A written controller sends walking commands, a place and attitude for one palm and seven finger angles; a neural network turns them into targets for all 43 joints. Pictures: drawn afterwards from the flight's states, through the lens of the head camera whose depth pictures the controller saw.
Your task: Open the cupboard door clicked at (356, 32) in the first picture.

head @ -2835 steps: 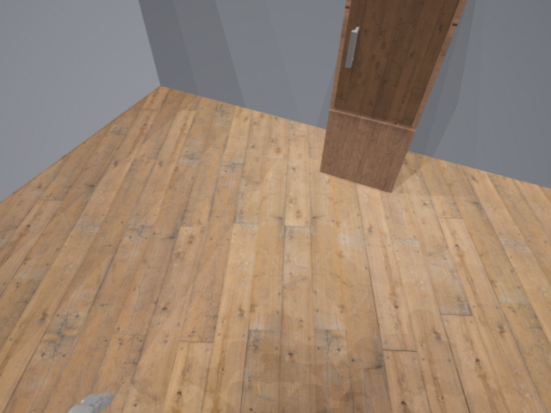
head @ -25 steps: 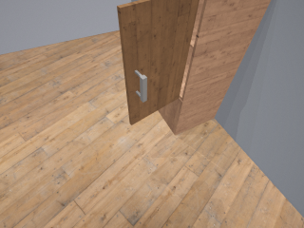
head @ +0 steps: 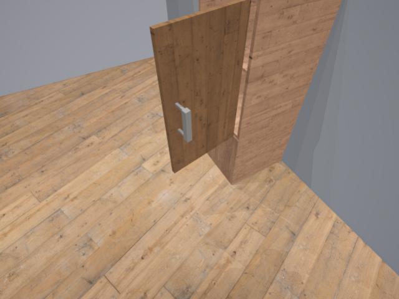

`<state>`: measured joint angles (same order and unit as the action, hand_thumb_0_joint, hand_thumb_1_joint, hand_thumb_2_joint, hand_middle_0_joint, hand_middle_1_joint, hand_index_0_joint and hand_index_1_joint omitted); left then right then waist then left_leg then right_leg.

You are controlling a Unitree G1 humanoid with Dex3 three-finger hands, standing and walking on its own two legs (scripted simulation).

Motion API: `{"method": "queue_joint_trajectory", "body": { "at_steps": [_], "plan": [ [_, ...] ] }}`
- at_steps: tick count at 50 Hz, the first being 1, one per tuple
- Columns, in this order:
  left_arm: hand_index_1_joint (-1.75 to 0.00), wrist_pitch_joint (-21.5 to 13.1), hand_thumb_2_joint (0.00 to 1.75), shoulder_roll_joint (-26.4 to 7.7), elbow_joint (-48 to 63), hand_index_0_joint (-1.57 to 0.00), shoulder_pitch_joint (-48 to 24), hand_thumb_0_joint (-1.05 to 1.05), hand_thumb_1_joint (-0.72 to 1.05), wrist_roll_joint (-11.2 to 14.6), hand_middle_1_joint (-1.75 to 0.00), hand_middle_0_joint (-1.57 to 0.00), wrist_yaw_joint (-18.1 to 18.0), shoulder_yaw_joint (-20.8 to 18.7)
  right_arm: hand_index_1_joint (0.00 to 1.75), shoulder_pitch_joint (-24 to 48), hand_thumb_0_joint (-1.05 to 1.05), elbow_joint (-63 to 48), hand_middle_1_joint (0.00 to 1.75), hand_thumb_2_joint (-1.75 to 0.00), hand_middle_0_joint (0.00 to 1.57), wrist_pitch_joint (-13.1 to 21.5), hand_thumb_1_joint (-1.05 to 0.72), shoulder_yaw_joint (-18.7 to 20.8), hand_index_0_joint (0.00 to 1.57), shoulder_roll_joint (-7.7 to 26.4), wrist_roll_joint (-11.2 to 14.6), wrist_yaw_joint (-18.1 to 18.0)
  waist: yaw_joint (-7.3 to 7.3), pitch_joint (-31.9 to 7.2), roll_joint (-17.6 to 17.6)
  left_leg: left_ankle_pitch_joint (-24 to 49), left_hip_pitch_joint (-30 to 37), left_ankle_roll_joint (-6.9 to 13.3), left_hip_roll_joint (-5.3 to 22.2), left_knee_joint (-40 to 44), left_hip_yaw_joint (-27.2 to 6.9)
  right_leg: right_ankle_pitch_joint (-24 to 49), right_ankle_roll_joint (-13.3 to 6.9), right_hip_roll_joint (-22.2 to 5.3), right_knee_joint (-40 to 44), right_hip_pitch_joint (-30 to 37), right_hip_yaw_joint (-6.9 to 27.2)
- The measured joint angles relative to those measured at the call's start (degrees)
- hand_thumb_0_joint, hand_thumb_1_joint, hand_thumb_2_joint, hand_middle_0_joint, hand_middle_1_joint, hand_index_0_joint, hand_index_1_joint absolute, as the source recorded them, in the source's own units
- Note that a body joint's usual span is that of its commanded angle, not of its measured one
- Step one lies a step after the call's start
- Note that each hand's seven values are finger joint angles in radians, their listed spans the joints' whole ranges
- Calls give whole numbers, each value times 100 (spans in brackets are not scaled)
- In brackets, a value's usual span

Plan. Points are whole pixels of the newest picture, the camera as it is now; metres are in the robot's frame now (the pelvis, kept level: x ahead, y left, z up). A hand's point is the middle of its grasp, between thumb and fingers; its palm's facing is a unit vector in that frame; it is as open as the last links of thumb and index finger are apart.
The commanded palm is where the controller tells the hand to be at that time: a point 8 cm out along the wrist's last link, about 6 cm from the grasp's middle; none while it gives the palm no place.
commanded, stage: let the arm hang, fingers relaxed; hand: left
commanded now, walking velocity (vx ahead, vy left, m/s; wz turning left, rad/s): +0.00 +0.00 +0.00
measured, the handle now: (183, 122) +0.66 +0.09 -0.07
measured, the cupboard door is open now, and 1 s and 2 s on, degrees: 100 100 100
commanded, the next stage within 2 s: look to check the result in 0.10 s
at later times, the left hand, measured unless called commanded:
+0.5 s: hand out of the picture +0.08 +0.23 -0.16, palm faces +0.00 -0.95 -0.30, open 7.4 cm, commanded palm none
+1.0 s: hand out of the picture +0.10 +0.24 -0.16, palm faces -0.02 -0.95 -0.32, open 7.4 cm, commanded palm none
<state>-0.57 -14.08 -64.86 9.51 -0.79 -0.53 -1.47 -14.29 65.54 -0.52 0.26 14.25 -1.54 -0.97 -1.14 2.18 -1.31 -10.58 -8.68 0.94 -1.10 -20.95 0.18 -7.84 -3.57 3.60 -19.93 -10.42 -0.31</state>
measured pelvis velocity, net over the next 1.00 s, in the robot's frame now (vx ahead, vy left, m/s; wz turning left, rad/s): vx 0.03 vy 0.00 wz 0.00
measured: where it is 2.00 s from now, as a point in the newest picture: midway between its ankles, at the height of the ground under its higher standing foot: outside the picture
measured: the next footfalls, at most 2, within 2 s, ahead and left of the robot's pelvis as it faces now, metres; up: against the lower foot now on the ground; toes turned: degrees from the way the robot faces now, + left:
none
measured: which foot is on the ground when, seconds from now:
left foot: down 0.00-1.00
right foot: down 0.00-1.00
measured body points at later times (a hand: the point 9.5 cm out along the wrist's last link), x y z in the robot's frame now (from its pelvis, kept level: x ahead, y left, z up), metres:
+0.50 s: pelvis +0.02 +0.01 +0.00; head +0.03 +0.00 +0.45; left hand +0.08 +0.28 -0.14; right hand +0.07 -0.26 -0.15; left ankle +0.01 +0.11 -0.75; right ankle +0.03 -0.08 -0.75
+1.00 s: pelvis +0.03 +0.00 +0.00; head +0.05 -0.01 +0.45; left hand +0.10 +0.28 -0.13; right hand +0.08 -0.28 -0.14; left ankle +0.01 +0.11 -0.75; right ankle +0.03 -0.08 -0.75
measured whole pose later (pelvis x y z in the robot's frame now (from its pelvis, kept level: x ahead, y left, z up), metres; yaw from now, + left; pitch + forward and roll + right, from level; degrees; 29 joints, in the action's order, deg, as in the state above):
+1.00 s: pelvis +0.03 +0.00 +0.00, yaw +0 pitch -1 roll +0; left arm -1.5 -16.9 -65.6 6.3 -0.7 -0.4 -0.8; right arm -7.7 65.4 0.0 -0.1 17.3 -1.1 -0.9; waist -0.9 3.2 -0.7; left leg -10.9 -4.9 0.9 -1.3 -16.7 -0.1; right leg -8.9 -3.5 3.5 -17.1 -7.2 -0.2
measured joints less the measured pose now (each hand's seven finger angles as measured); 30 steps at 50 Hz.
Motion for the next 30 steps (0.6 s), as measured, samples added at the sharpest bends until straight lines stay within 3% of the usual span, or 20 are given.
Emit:
{"method": "queue_joint_trajectory", "body": {
  "at_steps": [30],
  "plan": [
    [-30,-84,89,-175,-89,-20,-199,0,91,2,-30,-20,-8,42,30,669,1,-95,30,-89,20,80,-90,-12,20,155,40,-7,64,56,39,-32,267,36,-55,280,-20,-104,50,-52,159,221,6]
  ]
}}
